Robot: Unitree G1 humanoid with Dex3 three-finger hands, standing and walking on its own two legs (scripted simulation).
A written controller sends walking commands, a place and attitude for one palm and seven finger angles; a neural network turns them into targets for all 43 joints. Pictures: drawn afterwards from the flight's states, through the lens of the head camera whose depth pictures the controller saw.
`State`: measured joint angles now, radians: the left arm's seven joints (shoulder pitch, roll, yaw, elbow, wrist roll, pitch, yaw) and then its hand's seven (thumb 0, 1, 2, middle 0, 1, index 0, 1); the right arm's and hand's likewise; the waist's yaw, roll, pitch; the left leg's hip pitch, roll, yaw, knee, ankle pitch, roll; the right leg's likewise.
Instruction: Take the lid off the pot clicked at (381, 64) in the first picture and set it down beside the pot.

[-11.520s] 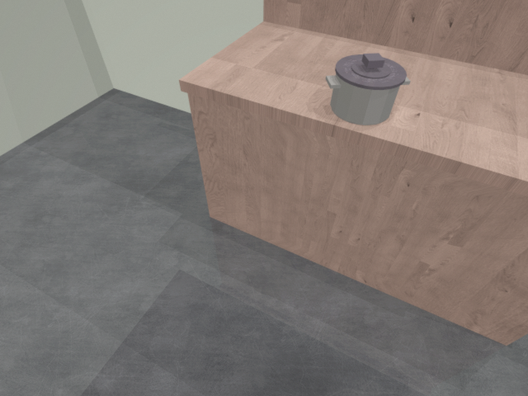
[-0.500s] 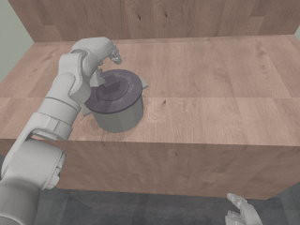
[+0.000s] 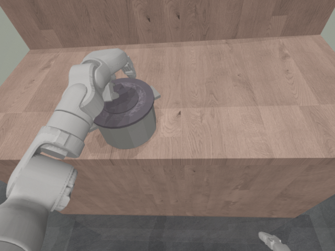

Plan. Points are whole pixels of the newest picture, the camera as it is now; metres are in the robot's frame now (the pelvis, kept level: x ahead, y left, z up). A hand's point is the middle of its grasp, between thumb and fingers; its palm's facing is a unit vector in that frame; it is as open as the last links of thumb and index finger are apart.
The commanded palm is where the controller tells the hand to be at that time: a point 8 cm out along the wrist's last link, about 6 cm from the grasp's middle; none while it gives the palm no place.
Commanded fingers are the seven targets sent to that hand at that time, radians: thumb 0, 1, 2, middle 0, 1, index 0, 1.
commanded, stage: lower the open fingers around the knob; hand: left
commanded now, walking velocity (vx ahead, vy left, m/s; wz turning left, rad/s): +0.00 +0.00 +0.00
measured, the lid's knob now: (117, 93) +0.48 +0.13 +0.11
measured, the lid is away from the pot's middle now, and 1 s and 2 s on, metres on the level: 0.00 0.00 0.00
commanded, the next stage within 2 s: close the fingers and squeeze the knob in 0.54 s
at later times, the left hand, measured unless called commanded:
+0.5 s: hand (113, 95) +0.45 +0.13 +0.14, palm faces -0.33 -0.06 -0.94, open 9.9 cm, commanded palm +0.44 +0.14 +0.20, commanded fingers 0.00 -0.30 1.50 -0.86 -0.08 -0.86 -0.08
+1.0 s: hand (110, 97) +0.45 +0.13 +0.13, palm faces -0.32 -0.06 -0.95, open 9.4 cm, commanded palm +0.43 +0.14 +0.20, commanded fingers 0.00 0.05 1.06 -0.60 -0.87 -0.60 -0.87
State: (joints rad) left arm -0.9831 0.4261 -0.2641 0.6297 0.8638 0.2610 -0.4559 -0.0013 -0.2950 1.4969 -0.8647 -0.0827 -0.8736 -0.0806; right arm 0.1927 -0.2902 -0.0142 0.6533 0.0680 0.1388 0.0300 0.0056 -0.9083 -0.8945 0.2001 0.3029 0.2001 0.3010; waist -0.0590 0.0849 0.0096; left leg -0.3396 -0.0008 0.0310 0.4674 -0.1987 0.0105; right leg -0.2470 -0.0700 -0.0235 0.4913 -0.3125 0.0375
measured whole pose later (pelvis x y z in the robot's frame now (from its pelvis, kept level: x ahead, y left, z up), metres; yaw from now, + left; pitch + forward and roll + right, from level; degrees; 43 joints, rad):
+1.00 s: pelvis +0.00 +0.00 +0.00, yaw +0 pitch +4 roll +0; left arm -0.89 0.43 -0.27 0.60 0.86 0.23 -0.41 0.00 -0.06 1.12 -0.61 -0.70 -0.62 -0.70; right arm 0.18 -0.28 -0.02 0.64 0.07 0.15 0.03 0.01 -0.91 -0.89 0.20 0.30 0.20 0.30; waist -0.05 0.08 0.01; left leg -0.35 0.01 0.03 0.48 -0.21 0.01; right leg -0.25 -0.06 -0.03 0.49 -0.31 0.04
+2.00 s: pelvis +0.00 +0.00 +0.00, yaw +0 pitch +4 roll +0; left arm -0.91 0.44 -0.25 0.66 0.86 0.21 -0.41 -0.01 0.15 0.84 -0.66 -0.96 -0.64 -0.93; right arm 0.18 -0.29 0.00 0.64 0.08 0.16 0.01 0.00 -0.91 -0.89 0.20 0.30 0.20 0.30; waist -0.06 0.07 0.00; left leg -0.35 0.01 0.03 0.49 -0.21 0.01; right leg -0.24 -0.06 -0.02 0.48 -0.31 0.03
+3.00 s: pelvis +0.00 +0.00 +0.00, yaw +0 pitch +4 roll +0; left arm -1.01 0.45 -0.28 0.61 0.86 0.28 -0.50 0.01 0.13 0.84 -0.68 -0.94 -0.67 -0.93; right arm 0.17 -0.30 -0.02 0.66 0.06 0.11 0.02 0.01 -0.91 -0.89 0.20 0.30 0.20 0.30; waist -0.05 0.09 0.02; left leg -0.32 0.00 0.02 0.45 -0.19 0.01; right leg -0.22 -0.06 -0.03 0.46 -0.30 0.03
